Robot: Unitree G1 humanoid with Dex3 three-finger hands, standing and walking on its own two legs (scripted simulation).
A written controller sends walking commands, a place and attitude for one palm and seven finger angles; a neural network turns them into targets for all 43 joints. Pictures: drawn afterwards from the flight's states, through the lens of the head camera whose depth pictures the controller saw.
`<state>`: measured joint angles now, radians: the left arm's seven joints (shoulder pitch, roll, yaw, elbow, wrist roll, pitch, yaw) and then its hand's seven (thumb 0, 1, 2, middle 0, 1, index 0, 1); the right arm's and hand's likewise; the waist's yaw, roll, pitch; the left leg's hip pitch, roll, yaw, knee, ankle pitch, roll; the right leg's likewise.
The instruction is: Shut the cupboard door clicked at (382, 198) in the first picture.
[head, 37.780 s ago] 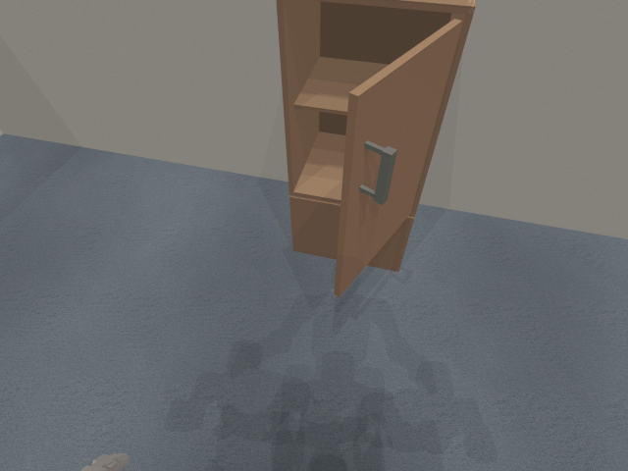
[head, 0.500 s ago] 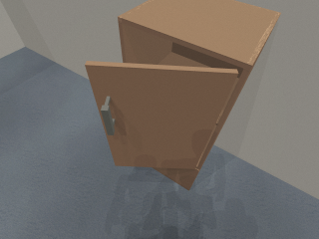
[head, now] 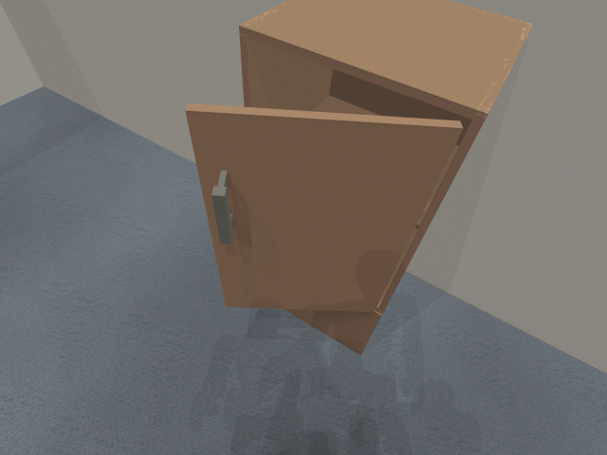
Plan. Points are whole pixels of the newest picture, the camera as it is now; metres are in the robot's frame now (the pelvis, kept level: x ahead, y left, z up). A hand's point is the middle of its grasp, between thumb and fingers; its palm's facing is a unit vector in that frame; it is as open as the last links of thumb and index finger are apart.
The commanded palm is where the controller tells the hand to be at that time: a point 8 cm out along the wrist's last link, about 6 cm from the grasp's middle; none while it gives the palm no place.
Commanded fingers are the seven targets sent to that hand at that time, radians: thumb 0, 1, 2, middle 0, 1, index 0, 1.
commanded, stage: come to a stop and stand still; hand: left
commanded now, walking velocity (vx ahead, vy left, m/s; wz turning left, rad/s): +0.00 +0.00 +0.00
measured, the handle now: (224, 208) +0.48 +0.17 +0.00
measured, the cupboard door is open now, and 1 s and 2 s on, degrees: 31 31 31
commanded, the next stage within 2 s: look again from close up in 0.34 s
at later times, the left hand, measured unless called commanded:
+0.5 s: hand out of the picture -0.04 +0.17 -0.18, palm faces -0.02 -0.99 -0.15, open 7.4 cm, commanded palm none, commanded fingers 0.00 0.90 0.90 -0.20 -0.30 -0.20 -0.30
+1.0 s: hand out of the picture +0.03 +0.17 -0.17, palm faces -0.03 -0.97 -0.23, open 7.3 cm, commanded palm none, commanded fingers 0.00 0.90 0.90 -0.20 -0.30 -0.20 -0.30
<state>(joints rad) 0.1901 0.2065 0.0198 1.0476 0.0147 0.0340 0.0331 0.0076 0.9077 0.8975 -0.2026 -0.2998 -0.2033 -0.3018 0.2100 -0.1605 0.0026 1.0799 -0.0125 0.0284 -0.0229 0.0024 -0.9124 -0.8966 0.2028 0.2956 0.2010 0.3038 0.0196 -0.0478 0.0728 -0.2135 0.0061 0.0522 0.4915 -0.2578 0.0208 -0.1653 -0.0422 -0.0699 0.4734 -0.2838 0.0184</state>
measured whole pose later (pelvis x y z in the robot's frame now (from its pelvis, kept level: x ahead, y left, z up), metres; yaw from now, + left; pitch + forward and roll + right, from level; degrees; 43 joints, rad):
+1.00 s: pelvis +0.00 -0.01 +0.00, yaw -2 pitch -1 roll +1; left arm 0.25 0.16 -0.02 1.09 0.02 -0.02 0.04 0.01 0.91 0.90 -0.20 -0.30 -0.20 -0.30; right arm 0.25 -0.18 0.01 1.09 -0.01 -0.02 -0.02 0.01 -0.92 -0.90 0.20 0.30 0.20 0.30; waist -0.01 0.01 0.04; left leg -0.20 0.01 0.08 0.45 -0.25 0.01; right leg -0.19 -0.04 -0.04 0.49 -0.30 0.01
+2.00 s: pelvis -0.05 -0.01 -0.09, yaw +0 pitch +14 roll -2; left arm 0.47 0.20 0.11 -0.09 -0.24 -0.41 -0.14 0.02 0.90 0.90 -0.89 -1.05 -0.89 -1.05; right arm 0.28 -0.24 -0.01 0.55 0.01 -0.21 -0.06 0.01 -0.91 -0.90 0.21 0.30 0.21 0.30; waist 0.00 0.03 -0.12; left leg -0.92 0.04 0.00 1.16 -0.48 0.01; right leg -0.86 -0.04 -0.09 1.13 -0.51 -0.01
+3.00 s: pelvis -0.03 -0.02 -0.07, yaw +0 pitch +10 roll -1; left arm 0.37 0.21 0.15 -0.02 -0.27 -0.37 -0.18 0.02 0.90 0.90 -1.30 -1.50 -1.30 -1.50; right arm 0.26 -0.25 0.01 0.53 0.02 -0.17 -0.05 0.01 -0.91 -0.90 0.21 0.30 0.20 0.30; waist 0.01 0.04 -0.11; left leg -0.76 0.04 0.00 1.03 -0.45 -0.01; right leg -0.71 -0.03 -0.09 1.02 -0.49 -0.02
